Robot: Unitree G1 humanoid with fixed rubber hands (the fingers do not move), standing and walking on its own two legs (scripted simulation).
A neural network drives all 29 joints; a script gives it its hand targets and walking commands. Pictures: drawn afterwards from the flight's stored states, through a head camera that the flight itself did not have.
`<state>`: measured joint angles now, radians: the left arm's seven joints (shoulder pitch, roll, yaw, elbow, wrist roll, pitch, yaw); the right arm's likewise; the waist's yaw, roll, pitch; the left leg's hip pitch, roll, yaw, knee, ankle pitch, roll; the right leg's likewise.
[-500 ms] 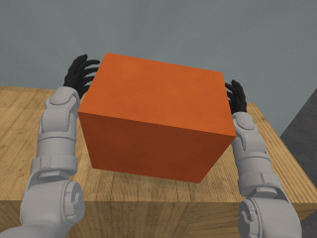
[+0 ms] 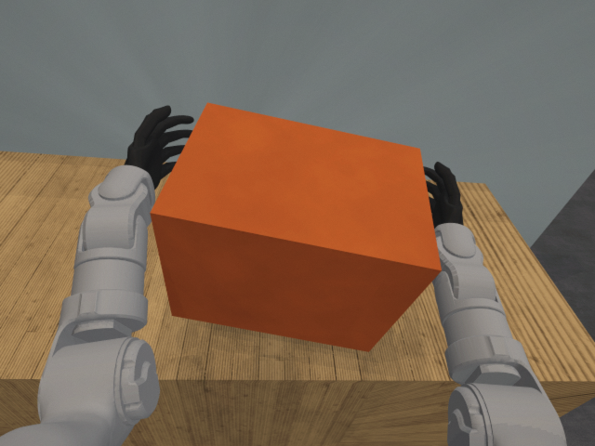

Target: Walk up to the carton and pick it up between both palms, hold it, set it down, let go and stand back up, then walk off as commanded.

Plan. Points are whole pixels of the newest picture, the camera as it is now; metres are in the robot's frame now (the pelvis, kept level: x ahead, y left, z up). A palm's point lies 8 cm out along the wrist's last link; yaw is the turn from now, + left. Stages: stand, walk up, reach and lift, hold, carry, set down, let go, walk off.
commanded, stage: set down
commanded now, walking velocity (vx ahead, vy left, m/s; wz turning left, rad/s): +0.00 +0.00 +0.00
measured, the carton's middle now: (292, 234) +0.40 -0.01 +0.10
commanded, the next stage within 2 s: none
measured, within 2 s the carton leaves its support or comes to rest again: neither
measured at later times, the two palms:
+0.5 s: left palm (154, 182) +0.43 +0.18 +0.16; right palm (441, 236) +0.36 -0.22 +0.14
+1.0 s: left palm (159, 190) +0.44 +0.18 +0.13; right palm (431, 244) +0.37 -0.21 +0.11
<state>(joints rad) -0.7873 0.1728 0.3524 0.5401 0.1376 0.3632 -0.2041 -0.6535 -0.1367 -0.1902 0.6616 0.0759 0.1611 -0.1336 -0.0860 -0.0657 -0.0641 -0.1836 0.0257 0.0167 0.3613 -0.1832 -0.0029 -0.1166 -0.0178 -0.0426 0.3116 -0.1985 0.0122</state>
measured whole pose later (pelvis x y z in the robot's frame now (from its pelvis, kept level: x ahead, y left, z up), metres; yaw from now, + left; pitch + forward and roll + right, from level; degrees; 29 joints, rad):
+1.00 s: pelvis +0.01 +0.00 +0.00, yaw +0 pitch +1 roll -1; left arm -0.85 0.22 0.36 0.91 0.14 0.09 -0.25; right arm -0.60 -0.01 -0.37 0.66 -0.13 0.09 -0.11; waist -0.09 -0.07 -0.02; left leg -0.18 0.02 0.02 0.36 -0.20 0.00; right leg -0.12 -0.02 -0.04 0.31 -0.21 0.01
